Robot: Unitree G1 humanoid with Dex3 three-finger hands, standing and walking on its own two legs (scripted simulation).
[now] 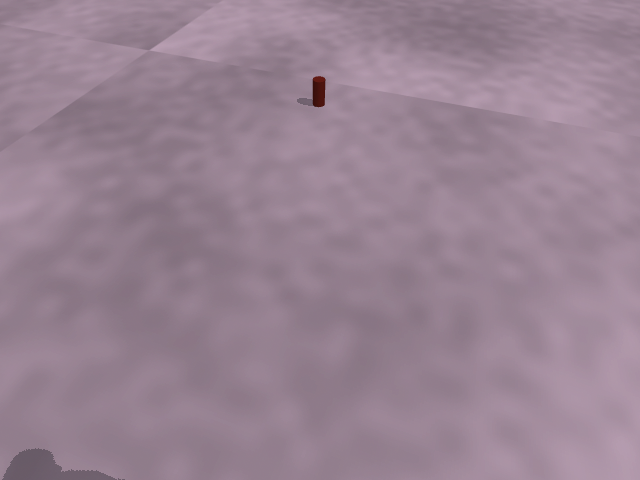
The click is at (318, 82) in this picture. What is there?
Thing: squat round
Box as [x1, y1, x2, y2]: [313, 76, 324, 106]
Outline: 317,76 313,78 313,104 315,106 321,106 324,104 324,78
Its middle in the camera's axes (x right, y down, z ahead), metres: +0.00 -0.88 +2.36
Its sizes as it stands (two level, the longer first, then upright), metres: 0.074 0.074 0.157
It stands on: the floor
